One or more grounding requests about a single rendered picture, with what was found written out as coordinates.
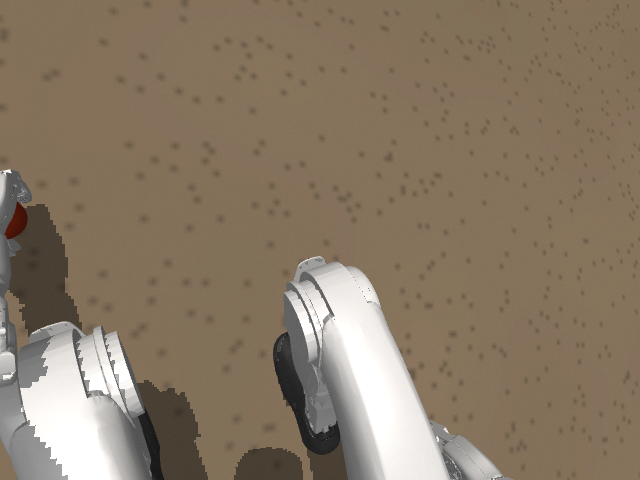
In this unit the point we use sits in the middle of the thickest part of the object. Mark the left robot foot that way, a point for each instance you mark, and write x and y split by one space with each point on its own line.
152 444

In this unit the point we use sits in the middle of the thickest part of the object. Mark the left robot arm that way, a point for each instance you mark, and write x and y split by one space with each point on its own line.
8 339

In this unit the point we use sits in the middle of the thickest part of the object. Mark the ball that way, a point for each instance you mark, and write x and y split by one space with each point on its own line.
18 222

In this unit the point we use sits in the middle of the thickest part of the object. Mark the right robot foot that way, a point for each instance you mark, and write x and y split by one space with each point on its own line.
292 389

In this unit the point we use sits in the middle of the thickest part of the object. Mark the left robot hand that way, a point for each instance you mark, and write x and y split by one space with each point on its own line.
12 190

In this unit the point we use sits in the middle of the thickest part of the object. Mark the right robot hand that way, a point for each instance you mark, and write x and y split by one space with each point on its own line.
464 461

